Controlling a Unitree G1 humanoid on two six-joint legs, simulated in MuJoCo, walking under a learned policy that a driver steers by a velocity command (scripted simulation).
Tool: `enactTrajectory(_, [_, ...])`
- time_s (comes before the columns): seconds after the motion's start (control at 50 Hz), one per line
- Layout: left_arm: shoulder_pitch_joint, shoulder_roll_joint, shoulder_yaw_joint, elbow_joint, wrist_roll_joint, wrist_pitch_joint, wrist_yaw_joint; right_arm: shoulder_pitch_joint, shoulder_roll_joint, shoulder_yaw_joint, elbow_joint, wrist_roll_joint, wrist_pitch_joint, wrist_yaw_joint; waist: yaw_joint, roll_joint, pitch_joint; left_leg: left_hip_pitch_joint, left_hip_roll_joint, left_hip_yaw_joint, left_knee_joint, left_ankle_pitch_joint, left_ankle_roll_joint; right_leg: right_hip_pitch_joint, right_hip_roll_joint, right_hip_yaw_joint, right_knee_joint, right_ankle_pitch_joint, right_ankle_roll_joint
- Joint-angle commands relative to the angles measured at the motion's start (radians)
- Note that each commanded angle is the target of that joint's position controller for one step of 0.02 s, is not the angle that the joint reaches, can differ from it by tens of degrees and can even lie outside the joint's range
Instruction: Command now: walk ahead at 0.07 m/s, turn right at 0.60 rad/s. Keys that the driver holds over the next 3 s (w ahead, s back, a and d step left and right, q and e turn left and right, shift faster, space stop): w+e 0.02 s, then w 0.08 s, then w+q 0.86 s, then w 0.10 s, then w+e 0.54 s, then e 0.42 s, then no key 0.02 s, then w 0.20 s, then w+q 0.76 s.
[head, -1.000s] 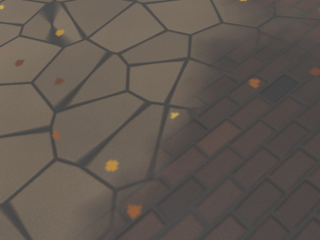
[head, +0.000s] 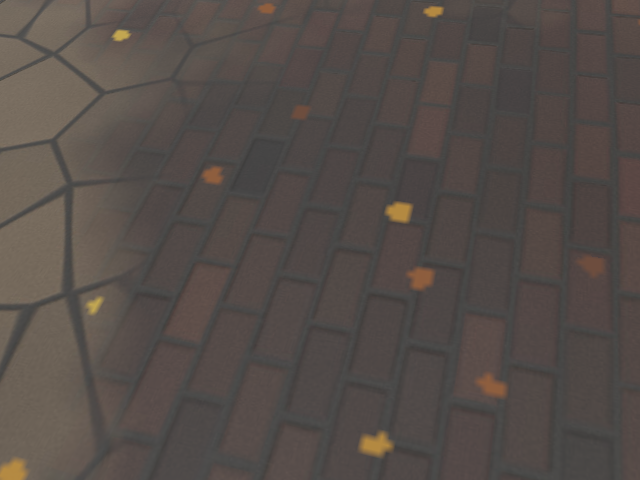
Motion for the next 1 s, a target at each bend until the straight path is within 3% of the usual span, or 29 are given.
enactTrajectory(0.02, [0.004,0.172,0.051,-0.059,-0.007,-0.012,0.012,-0.025,-0.064,-0.012,-0.074,0.004,-0.019,0.004,0.016,-0.174,-0.15,-0.044,-0.003,-0.025,-0.142,0.038,-0.005,0.165,-0.212,0.282,-0.142,-0.033,-0.178])
enactTrajectory(0.06, [0.009,0.172,0.048,-0.052,-0.005,-0.016,0.009,-0.034,-0.069,-0.01,-0.077,0.012,-0.031,0.017,0.031,-0.213,-0.119,-0.026,-0.001,-0.017,-0.232,0.034,0.008,0.135,-0.22,0.332,-0.182,-0.268,-0.18])
enactTrajectory(0.16, [0.042,0.164,0.033,-0.012,0.001,-0.031,-0.009,-0.027,-0.054,0.005,-0.075,0.022,-0.077,0.047,0.057,-0.202,-0.079,0.104,0.007,0.035,-0.387,0.002,0.061,0.073,-0.232,0.349,-0.185,-0.357,-0.177])
enactTrajectory(0.2, [0.037,0.163,0.027,-0.001,0.001,-0.037,-0.017,0.004,-0.047,0.011,-0.063,0.03,-0.093,0.054,0.037,-0.179,-0.053,0.184,0.001,0.059,-0.466,0.038,0.101,0.017,-0.23,0.337,-0.173,-0.391,-0.168])
enactTrajectory(0.24, [0.028,0.135,0.015,0.008,0.004,-0.043,-0.021,0.093,-0.039,0.014,-0.028,0.03,-0.105,0.055,-0.012,-0.147,-0.056,0.336,-0.018,0.066,-0.561,0.077,0.138,-0.063,-0.196,0.29,-0.122,-0.409,-0.137])
enactTrajectory(0.26, [0.013,0.099,0.002,0.005,0.01,-0.049,-0.021,0.157,-0.049,0.014,-0.01,0.028,-0.11,0.052,-0.038,-0.115,-0.061,0.41,0.021,-0.003,-0.592,0.045,0.161,-0.113,-0.162,0.239,-0.034,-0.381,-0.103])
enactTrajectory(0.28, [-0.007,0.036,-0.016,-0.009,0.018,-0.059,-0.023,0.251,-0.098,0.009,0.006,0.021,-0.114,0.046,-0.056,0.041,-0.08,0.498,0.178,-0.234,-0.702,-0.042,0.218,-0.212,-0.07,0.093,0.241,-0.322,-0.037])
enactTrajectory(0.3, [-0.046,0.071,-0.001,-0.067,-0.004,-0.082,-0.018,0.304,-0.215,-0.021,0.018,0.004,-0.114,0.056,-0.05,0.232,-0.02,0.546,0.346,-0.636,-0.848,-0.266,0.375,-0.466,0.026,-0.057,0.439,-0.378,0.019])
enactTrajectory(0.32, [-0.081,0.138,0.017,-0.066,-0.02,-0.101,-0.013,0.3,-0.174,-0.012,0.009,0.008,-0.119,0.06,-0.071,0.159,0.041,0.534,0.381,-0.734,-0.886,-0.351,0.417,-0.563,-0.023,-0.004,0.566,-0.396,0.028])
enactTrajectory(0.34, [-0.08,0.144,0.021,-0.057,-0.025,-0.114,-0.019,0.278,-0.133,0.001,-0.001,0.011,-0.122,0.055,-0.058,0.12,0.056,0.549,0.344,-0.656,-0.876,-0.322,0.389,-0.597,-0.059,0.017,0.605,-0.296,0.025])
enactTrajectory(0.4, [-0.116,0.105,0.019,-0.047,0.009,-0.137,-0.034,0.286,-0.101,0.012,-0.015,0.016,-0.108,0.035,-0.063,0.067,0.013,0.587,0.227,-0.436,-0.861,0.005,0.322,-0.571,-0.087,-0.015,0.531,-0.104,0.05])
enactTrajectory(0.42, [-0.128,0.082,0.015,-0.048,0.012,-0.14,-0.039,0.298,-0.091,0.015,-0.014,0.018,-0.1,0.028,-0.064,0.074,-0.003,0.572,0.196,-0.381,-0.863,0.101,0.312,-0.528,-0.077,-0.033,0.475,-0.063,0.067])
enactTrajectory(0.48, [-0.185,0.022,-0.005,-0.046,0.009,-0.142,-0.048,0.31,-0.092,0.013,-0.011,0.021,-0.08,0.006,-0.075,0.083,-0.016,0.482,0.133,-0.26,-0.847,0.274,0.291,-0.386,-0.036,-0.077,0.282,0.047,0.111])
enactTrajectory(0.52, [-0.237,0.01,-0.01,-0.052,0.001,-0.143,-0.055,0.332,-0.108,0.007,-0.004,0.024,-0.07,-0.001,-0.092,0.094,-0.009,0.419,0.123,-0.242,-0.833,0.295,0.281,-0.299,-0.015,-0.083,0.171,0.112,0.124])
enactTrajectory(0.56, [-0.268,0.029,-0.005,-0.056,-0.009,-0.145,-0.059,0.355,-0.122,0.001,0.001,0.032,-0.063,-0.003,-0.099,0.1,-0.007,0.386,0.14,-0.271,-0.817,0.288,0.277,-0.23,-0.002,-0.077,0.111,0.147,0.125])
enactTrajectory(0.6, [-0.256,0.061,0.008,-0.055,-0.016,-0.148,-0.058,0.35,-0.133,-0.005,0.0,0.04,-0.06,-0.005,-0.077,0.113,-0.011,0.386,0.166,-0.321,-0.797,0.282,0.26,-0.161,-0.007,-0.05,0.065,0.156,0.11])
enactTrajectory(0.64, [-0.189,0.1,0.026,-0.041,-0.021,-0.152,-0.051,0.32,-0.135,-0.01,-0.008,0.041,-0.058,-0.004,-0.023,0.13,-0.032,0.387,0.178,-0.34,-0.738,0.362,0.233,-0.051,-0.017,-0.046,0.025,0.127,0.076])
enactTrajectory(0.66, [-0.097,0.129,0.043,-0.017,-0.017,-0.153,-0.042,0.304,-0.119,-0.006,-0.017,0.037,-0.058,-0.002,0.03,0.122,-0.083,0.368,0.139,-0.313,-0.639,0.463,0.206,0.084,-0.018,-0.059,-0.014,0.125,0.047])
enactTrajectory(0.68, [0.041,0.17,0.06,0.006,-0.007,-0.154,-0.031,0.289,-0.079,0.007,-0.036,0.023,-0.06,0.003,0.098,0.087,-0.2,0.285,0.081,-0.271,-0.427,0.442,0.173,0.308,-0.106,0.009,0.0,0.101,-0.005])
enactTrajectory(0.7, [0.201,0.239,0.075,0.024,0.011,-0.143,-0.02,0.326,0.018,0.034,-0.069,0.001,-0.064,0.001,0.126,-0.115,-0.384,0.066,-0.026,-0.169,-0.096,0.128,0.125,0.624,-0.326,0.291,0.001,-0.059,-0.083])
enactTrajectory(0.72, [0.202,0.25,0.072,0.047,0.019,-0.135,-0.036,0.438,0.029,0.044,-0.093,0.043,-0.074,0.001,0.052,-0.417,-0.425,-0.163,-0.07,-0.128,0.134,-0.261,0.101,0.68,-0.486,0.713,-0.151,-0.273,-0.198])
enactTrajectory(0.74, [0.137,0.138,0.046,0.035,0.008,-0.134,-0.036,0.383,-0.079,0.017,-0.063,0.061,-0.07,0.001,0.063,-0.261,-0.264,-0.239,0.008,-0.14,0.231,-0.17,0.095,0.554,-0.445,0.623,-0.18,-0.37,-0.171])
enactTrajectory(0.76, [0.092,0.094,0.035,0.038,0.0,-0.129,-0.03,0.29,-0.107,0.009,-0.071,0.052,-0.067,0.005,0.069,-0.176,-0.147,-0.241,0.044,-0.103,0.224,-0.078,0.095,0.428,-0.399,0.427,-0.178,-0.254,-0.14])
enactTrajectory(0.78, [0.057,0.077,0.028,0.046,0.007,-0.127,-0.031,0.252,-0.088,0.01,-0.072,0.038,-0.066,0.006,0.049,-0.115,-0.1,-0.205,0.073,-0.09,0.198,-0.016,0.094,0.33,-0.35,0.315,-0.196,-0.12,-0.125])
enactTrajectory(0.8, [0.037,0.06,0.024,0.056,0.015,-0.127,-0.031,0.225,-0.076,0.008,-0.082,0.032,-0.064,0.012,0.034,-0.125,-0.065,-0.187,0.095,-0.09,0.167,0.021,0.092,0.265,-0.32,0.236,-0.218,-0.024,-0.123])
enactTrajectory(0.84, [0.018,0.054,0.024,0.073,0.017,-0.137,-0.028,0.217,-0.038,0.013,-0.092,0.038,-0.051,0.024,0.01,-0.15,-0.046,-0.147,0.117,-0.071,0.14,0.055,0.089,0.189,-0.297,0.124,-0.262,0.069,-0.127])
enactTrajectory(0.9, [0.015,0.087,0.035,0.103,0.007,-0.148,-0.028,0.153,-0.009,0.025,-0.129,0.027,-0.042,0.031,0.002,-0.114,-0.007,-0.195,0.128,-0.06,0.041,0.108,0.067,0.158,-0.312,0.029,-0.309,0.169,-0.153])
enactTrajectory(1.0, [0.039,0.135,0.043,0.14,-0.002,-0.139,-0.026,0.011,0.013,0.046,-0.167,0.022,-0.066,0.061,0.047,-0.071,0.014,-0.116,0.101,0.004,-0.272,0.351,0.083,0.162,-0.274,-0.139,-0.317,0.258,-0.124])
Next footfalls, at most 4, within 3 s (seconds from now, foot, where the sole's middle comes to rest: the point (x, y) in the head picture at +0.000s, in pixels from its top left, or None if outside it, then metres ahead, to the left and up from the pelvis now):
0.26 left None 0.09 0.13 -0.78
0.68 right None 0.38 -0.09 -0.78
1.16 left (242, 408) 0.59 0.26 -0.78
1.70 right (311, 273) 0.94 0.12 -0.78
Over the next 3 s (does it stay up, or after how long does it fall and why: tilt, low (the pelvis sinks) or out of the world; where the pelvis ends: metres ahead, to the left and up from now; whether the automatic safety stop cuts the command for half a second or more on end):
stays up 1.25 0.20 -0.02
